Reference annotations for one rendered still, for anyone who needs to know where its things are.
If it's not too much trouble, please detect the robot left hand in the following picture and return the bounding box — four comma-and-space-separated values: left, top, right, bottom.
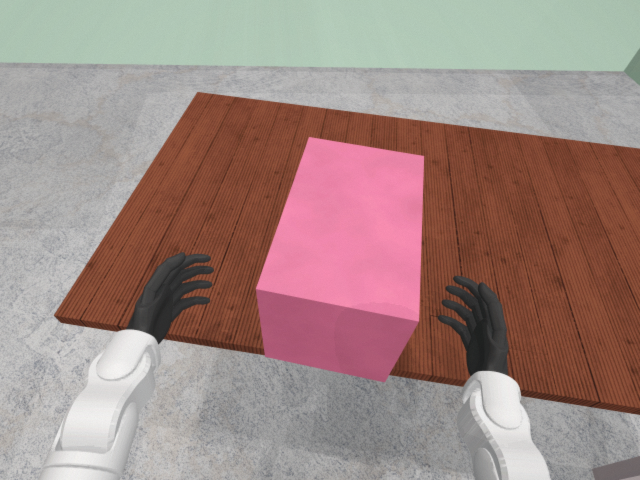
126, 252, 214, 344

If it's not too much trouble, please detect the carton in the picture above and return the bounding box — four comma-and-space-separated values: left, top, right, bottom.
256, 137, 424, 382

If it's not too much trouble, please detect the table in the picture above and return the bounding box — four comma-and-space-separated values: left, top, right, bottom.
54, 92, 640, 480

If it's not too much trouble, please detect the robot right hand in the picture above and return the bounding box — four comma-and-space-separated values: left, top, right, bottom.
438, 276, 509, 376

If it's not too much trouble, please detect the robot left forearm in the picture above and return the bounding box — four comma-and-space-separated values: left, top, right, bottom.
38, 329, 161, 480

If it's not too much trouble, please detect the robot right forearm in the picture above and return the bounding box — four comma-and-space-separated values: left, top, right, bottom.
457, 371, 551, 480

